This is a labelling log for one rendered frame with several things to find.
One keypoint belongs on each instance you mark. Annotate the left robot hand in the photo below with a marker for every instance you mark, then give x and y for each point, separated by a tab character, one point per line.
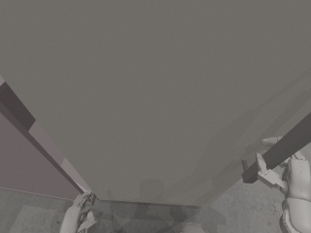
74	216

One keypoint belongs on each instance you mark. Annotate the handle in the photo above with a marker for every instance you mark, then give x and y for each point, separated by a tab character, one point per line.
292	142

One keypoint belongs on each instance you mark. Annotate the right robot hand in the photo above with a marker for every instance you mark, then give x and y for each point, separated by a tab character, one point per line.
297	173

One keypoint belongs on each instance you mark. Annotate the fridge door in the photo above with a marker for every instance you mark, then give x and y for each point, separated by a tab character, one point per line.
159	101

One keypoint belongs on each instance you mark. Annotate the right robot forearm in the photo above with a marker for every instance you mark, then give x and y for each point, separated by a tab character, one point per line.
296	217

